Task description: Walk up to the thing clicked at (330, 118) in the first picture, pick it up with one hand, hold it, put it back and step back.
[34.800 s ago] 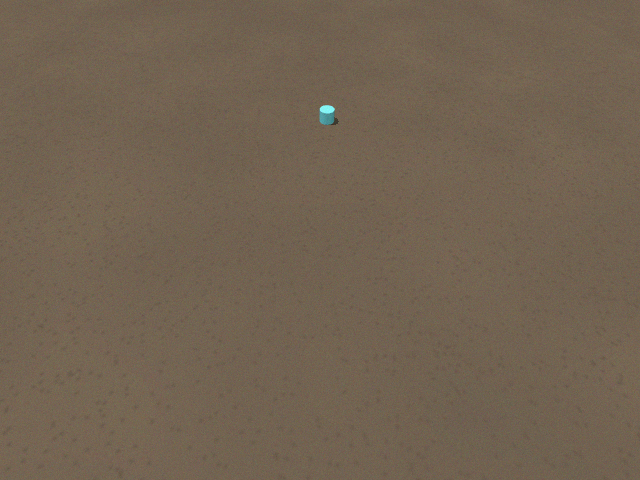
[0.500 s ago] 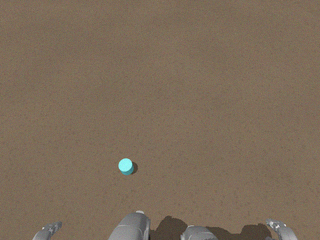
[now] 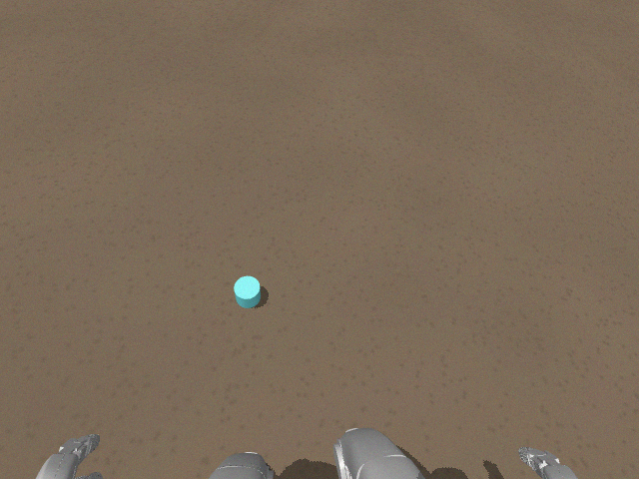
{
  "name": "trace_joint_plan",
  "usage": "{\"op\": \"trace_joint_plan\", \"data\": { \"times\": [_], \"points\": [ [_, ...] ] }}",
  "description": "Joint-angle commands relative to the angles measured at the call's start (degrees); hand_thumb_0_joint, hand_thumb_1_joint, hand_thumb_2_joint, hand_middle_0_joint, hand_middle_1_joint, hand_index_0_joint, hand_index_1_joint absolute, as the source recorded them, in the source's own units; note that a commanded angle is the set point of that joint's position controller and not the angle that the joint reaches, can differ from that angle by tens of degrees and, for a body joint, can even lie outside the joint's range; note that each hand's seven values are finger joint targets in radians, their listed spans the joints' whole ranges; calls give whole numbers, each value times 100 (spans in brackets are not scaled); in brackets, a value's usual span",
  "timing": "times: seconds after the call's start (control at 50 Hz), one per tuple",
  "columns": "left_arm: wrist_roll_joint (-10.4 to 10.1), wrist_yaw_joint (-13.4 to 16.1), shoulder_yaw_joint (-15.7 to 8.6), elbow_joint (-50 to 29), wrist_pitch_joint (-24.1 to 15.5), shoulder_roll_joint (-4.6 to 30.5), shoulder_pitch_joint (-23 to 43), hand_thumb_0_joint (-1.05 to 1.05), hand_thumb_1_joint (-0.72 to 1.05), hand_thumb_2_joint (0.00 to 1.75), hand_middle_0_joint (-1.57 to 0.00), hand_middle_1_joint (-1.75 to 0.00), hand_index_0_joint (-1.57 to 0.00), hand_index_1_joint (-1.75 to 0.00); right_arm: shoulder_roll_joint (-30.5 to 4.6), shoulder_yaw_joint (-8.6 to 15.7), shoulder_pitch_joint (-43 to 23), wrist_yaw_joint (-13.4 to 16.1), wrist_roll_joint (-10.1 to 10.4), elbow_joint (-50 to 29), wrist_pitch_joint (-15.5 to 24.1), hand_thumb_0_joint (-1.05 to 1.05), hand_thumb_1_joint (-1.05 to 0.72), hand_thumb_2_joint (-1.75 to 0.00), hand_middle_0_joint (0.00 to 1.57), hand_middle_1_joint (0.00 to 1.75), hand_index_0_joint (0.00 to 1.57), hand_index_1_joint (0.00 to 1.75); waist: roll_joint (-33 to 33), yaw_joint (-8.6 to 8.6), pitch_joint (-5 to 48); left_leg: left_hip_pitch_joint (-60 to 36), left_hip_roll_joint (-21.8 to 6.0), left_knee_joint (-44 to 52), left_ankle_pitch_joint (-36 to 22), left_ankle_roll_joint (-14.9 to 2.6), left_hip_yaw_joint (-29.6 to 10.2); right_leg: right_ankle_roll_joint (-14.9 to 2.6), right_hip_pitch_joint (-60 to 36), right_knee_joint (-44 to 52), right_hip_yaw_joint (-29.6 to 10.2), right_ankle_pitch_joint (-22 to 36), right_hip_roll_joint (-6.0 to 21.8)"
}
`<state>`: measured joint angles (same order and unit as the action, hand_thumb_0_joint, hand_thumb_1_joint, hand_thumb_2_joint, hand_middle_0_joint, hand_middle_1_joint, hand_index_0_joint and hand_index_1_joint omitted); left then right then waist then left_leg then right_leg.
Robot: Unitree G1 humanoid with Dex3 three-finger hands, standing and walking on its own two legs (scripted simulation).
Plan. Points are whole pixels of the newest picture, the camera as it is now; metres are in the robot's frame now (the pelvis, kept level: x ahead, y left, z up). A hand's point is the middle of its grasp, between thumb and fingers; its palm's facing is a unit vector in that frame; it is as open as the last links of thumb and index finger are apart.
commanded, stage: step back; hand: left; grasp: from above
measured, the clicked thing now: (247, 292) +0.67 +0.19 -0.73
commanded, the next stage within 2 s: none
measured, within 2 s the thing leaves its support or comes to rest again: neither
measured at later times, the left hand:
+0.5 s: hand out of the picture -0.06 +0.24 -0.13, palm faces -0.03 -0.89 -0.45, open 7.4 cm
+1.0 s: hand out of the picture -0.27 +0.21 -0.16, palm faces -0.04 -0.92 -0.40, open 7.4 cm
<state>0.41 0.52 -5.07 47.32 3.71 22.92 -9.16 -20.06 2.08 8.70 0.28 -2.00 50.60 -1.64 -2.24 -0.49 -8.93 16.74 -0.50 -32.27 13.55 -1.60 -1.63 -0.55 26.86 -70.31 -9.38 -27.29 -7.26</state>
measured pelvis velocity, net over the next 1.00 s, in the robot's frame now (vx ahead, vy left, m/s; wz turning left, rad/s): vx -0.35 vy -0.06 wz -0.04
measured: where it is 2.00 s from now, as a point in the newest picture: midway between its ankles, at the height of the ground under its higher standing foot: outside the picture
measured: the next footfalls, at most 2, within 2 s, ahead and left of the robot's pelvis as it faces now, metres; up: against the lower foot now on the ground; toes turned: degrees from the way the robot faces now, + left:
right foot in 0.22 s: -0.09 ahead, -0.15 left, +0.00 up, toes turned -1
left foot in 0.60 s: -0.19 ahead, +0.09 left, +0.00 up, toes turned +0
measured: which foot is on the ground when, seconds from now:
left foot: down 0.00-0.26, up 0.28-0.58, down 0.60-0.98, up 1.00-1.00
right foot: up 0.00-0.20, down 0.22-0.62, up 0.64-0.92, down 0.94-1.00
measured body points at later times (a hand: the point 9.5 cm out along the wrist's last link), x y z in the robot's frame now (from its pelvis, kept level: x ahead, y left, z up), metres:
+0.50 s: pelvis -0.17 -0.04 +0.00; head -0.12 -0.06 +0.44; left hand -0.06 +0.28 -0.10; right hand -0.11 -0.36 -0.14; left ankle -0.20 +0.11 -0.67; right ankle -0.13 -0.15 -0.73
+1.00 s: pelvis -0.35 -0.06 -0.02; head -0.31 -0.07 +0.43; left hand -0.27 +0.26 -0.13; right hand -0.21 -0.38 -0.13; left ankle -0.24 +0.08 -0.73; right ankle -0.38 -0.18 -0.74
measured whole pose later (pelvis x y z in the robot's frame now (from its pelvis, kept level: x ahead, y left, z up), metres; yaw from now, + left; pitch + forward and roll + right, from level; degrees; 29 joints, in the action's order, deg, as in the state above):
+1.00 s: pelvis -0.35 -0.06 -0.02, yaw -2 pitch -4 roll -3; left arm 1.9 0.1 -3.4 53.1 1.1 20.0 -11.5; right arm -23.9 3.4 4.3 0.5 -1.2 48.4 -3.2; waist 4.9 -0.6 -9.3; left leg 25.6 -4.0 -42.7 18.3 -0.5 -4.2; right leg -0.4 10.1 -36.7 -0.3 -22.9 -3.3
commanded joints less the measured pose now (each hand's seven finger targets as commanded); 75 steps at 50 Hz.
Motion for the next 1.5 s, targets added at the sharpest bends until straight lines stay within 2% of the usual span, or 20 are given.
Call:
{"op": "trace_joint_plan", "data": {
  "times": [0.0,0.18,0.22,0.24,0.26,0.34,0.52,0.58,0.62,0.64,0.7,0.9,0.94,0.98,1.06,1.14,1.22,1.28,1.3,1.48],
  "points": [
    [67,82,-290,-418,-186,905,-218,0,90,90,-20,-30,-20,-30,-1372,420,8,137,37,-533,181,0,-90,-90,20,30,20,30,964,139,1016,-1468,-1232,711,-2008,-1181,-1114,285,472,483,-41,-29,181],
    [93,0,-270,170,-233,898,-1337,0,90,90,-20,-30,-20,-30,-1791,542,-424,85,88,-783,-61,0,-90,-90,20,30,20,30,1445,-159,1556,-350,-1253,325,-989,-817,-902,-20,-1880,4413,1011,1054,622],
    [247,-2,-399,86,-273,1381,-1236,0,90,90,-20,-30,-20,-30,-1382,431,-514,68,184,-883,-87,0,-90,-90,20,30,20,30,-53,-181,1154,1095,-286,-823,562,-152,-577,-435,-1894,4898,-866,730,1602],
    [231,-14,-536,-171,-234,2051,-676,0,90,90,-20,-30,-20,-30,-1196,424,-812,153,200,-974,-74,0,-90,-90,20,30,20,30,-1472,-386,656,1295,695,-2210,1922,192,-272,-1285,-503,5573,-2156,319,2730],
    [247,18,-557,-433,-249,2241,-92,0,90,90,-20,-30,-20,-30,-1480,529,-629,210,148,-880,-97,0,-90,-90,20,30,20,30,-1604,-302,218,966,402,-3262,2083,290,-780,-1715,527,5901,-2751,111,3272],
    [212,78,-370,-601,-291,1215,702,0,90,90,-20,-30,-20,-30,-1231,393,221,158,212,-391,-39,0,-90,-90,20,30,20,30,-742,309,405,1070,877,-3709,1130,205,-802,-777,-488,4863,-39,2193,1733],
    [144,183,-333,-714,-153,1166,-96,0,90,90,-20,-30,-20,-30,-1118,320,478,180,74,-429,137,0,-90,-90,20,30,20,30,-1004,-171,1393,533,169,-207,1169,204,6,-985,-2671,3597,-203,4220,2146],
    [58,107,-189,-829,-16,977,110,0,90,90,-20,-30,-20,-30,-1453,492,799,171,-19,-246,127,0,-90,-90,20,30,20,30,-21,-4,1433,-790,-371,1165,-763,-70,-734,-438,-1163,2893,108,2559,1603],
    [27,180,-270,-908,-25,1026,553,0,90,90,-20,-30,-20,-30,-2403,610,349,110,-27,-478,92,0,-90,-90,20,30,20,30,1589,265,1105,53,-2308,1351,-1840,-1531,-2959,-14,-230,813,391,-1075,365],
    [77,193,-296,-852,-21,1190,625,0,90,90,-20,-30,-20,-30,-2331,623,56,151,-44,-531,147,0,-90,-90,20,30,20,30,1478,221,856,572,-2489,1433,-1761,-1716,-3126,-28,-432,147,-126,-1051,507],
    [-26,109,-266,-473,-19,1032,-77,0,90,90,-20,-30,-20,-30,-1546,376,-511,189,-69,-651,142,0,-90,-90,20,30,20,30,832,-295,818,37,-1347,834,-2480,-1112,-1032,-70,-82,-429,-124,-192,176],
    [107,85,-165,187,-437,829,-672,0,90,90,-20,-30,-20,-30,-1681,458,-85,37,42,-509,-103,0,-90,-90,20,30,20,30,1382,-1,1608,-867,-1009,-188,-1045,-810,-619,5,-1710,5084,1167,1032,493],
    [242,104,-324,308,-511,1405,-767,0,90,90,-20,-30,-20,-30,-1133,284,-189,12,103,-638,-102,0,-90,-90,20,30,20,30,-126,-61,1307,1212,-199,-1315,705,-220,-335,-385,-2458,5111,-908,778,1524],
    [266,108,-430,-71,-467,2138,205,0,90,90,-20,-30,-20,-30,-1462,446,-579,107,84,-622,-114,0,-90,-90,20,30,20,30,-996,-249,378,580,20,-2637,1830,220,-894,-1523,437,5786,-2609,-855,3170],
    [209,115,-260,33,-571,1253,337,0,90,90,-20,-30,-20,-30,-1198,320,-166,28,145,-230,34,0,-90,-90,20,30,20,30,-447,35,291,893,401,-2488,1041,195,-691,-876,-774,4872,-285,1276,1843],
    [284,40,-309,174,-593,1421,-237,0,90,90,-20,-30,-20,-30,-1166,288,-340,-53,40,-253,158,0,-90,-90,20,30,20,30,-951,-355,387,995,194,-1059,1442,283,-214,-865,-1581,5063,-519,-278,1871],
    [200,-46,-204,80,-451,1299,-57,0,90,90,-20,-30,-20,-30,-1194,413,345,-63,11,109,342,0,-90,-90,20,30,20,30,-637,-18,752,-829,312,1269,688,141,197,-722,-1076,4268,-106,211,1820],
    [106,-14,-128,54,-449,1010,207,0,90,90,-20,-30,-20,-30,-2242,676,676,-20,-82,140,431,0,-90,-90,20,30,20,30,1044,289,701,-1263,-1894,2035,2794,-1087,-3528,-101,887,1830,851,-517,814],
    [155,-22,-207,66,-482,1352,458,0,90,90,-20,-30,-20,-30,-2260,707,548,-37,-8,145,431,0,-90,-90,20,30,20,30,829,325,257,-381,-2047,2237,3238,-1363,-3534,-146,497,1545,483,-503,1030],
    [105,-145,-183,382,-628,946,-158,0,90,90,-20,-30,-20,-30,-1603,494,182,-75,1,2,375,0,-90,-90,20,30,20,30,1316,31,546,40,-961,1172,853,-731,-1057,-73,-1210,3659,1210,687,741]
  ]
}}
